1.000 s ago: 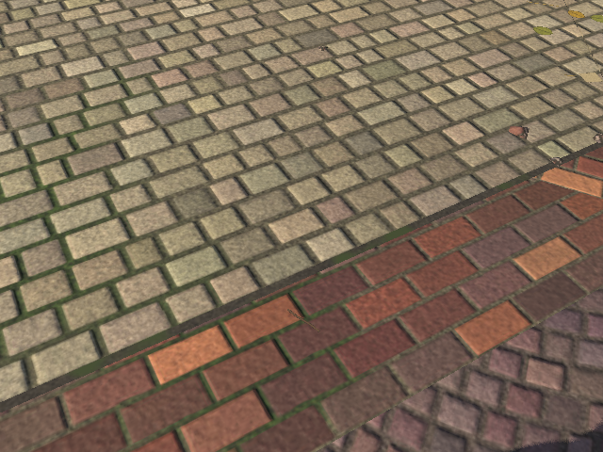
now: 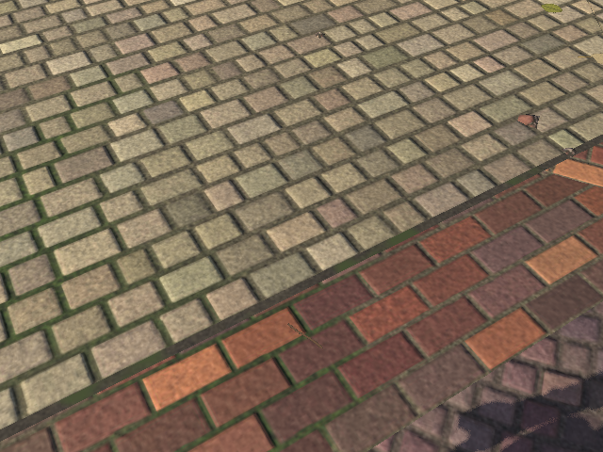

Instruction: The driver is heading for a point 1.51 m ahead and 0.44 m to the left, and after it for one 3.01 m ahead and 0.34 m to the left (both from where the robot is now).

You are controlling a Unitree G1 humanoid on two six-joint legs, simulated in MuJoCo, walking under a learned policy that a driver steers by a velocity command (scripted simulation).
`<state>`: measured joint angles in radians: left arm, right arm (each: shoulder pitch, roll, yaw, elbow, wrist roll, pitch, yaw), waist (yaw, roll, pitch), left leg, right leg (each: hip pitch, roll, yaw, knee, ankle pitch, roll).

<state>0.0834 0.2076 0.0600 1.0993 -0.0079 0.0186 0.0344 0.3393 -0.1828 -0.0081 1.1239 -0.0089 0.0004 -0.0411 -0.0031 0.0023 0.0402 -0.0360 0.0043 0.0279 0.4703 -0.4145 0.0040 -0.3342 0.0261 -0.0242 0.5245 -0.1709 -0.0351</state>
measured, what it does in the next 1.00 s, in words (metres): walks ahead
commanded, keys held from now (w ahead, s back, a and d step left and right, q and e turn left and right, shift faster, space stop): no key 0.22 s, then w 0.54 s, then w+q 0.24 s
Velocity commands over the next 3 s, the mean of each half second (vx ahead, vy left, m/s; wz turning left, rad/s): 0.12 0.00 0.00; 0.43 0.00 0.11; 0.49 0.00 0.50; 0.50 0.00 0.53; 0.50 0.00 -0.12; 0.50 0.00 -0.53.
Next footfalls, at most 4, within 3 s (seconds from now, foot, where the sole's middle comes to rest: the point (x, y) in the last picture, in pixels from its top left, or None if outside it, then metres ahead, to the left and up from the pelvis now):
1.04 left None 0.49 0.12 -0.77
1.54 right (318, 330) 0.80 -0.01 -0.77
2.06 left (170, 300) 0.89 0.37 -0.77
2.62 right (195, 195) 1.28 0.35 -0.77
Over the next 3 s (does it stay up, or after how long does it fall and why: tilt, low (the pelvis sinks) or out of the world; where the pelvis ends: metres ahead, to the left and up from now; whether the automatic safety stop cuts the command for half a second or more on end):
stays up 1.28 0.44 0.01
